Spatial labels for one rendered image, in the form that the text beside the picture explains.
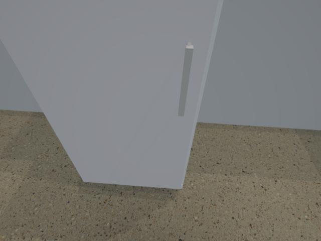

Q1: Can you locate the fridge door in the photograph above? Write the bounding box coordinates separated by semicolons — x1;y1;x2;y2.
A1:
0;0;218;189

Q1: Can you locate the handle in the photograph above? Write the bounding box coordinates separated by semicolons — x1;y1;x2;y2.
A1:
178;40;194;116

